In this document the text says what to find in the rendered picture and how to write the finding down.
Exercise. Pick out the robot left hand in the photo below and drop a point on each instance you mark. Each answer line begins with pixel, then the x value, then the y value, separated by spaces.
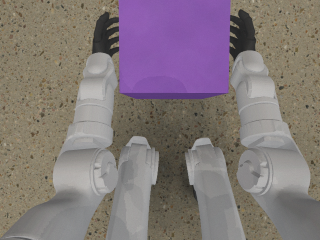
pixel 101 42

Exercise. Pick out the carton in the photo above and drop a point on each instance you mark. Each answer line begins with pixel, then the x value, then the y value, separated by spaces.
pixel 174 49

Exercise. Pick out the right robot foot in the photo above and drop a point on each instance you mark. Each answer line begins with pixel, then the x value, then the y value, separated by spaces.
pixel 194 193

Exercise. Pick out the left robot forearm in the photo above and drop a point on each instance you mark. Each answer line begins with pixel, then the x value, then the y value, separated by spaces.
pixel 91 127

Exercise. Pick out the right robot forearm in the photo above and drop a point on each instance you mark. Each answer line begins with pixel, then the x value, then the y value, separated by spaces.
pixel 258 107

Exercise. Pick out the robot right hand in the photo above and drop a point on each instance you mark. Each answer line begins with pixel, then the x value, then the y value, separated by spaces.
pixel 245 34

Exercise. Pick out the robot left upper arm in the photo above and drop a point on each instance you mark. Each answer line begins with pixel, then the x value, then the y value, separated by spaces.
pixel 82 178

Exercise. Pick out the robot right upper arm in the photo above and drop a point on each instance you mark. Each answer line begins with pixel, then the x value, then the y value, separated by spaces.
pixel 279 179

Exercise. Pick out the robot left shin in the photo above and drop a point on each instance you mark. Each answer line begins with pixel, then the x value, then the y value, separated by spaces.
pixel 125 151

